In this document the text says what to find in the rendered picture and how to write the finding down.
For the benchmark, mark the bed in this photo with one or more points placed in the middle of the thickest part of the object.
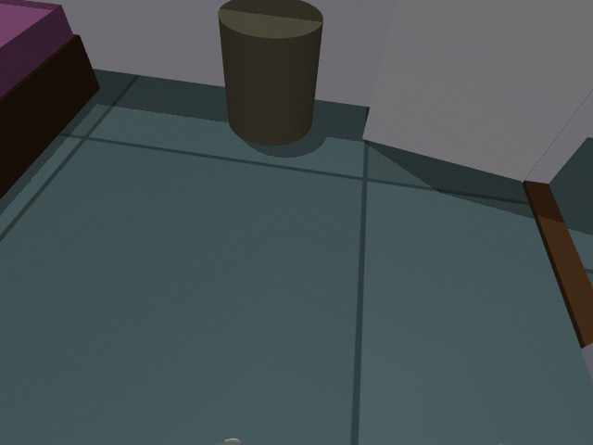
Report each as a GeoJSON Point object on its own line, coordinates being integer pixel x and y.
{"type": "Point", "coordinates": [46, 78]}

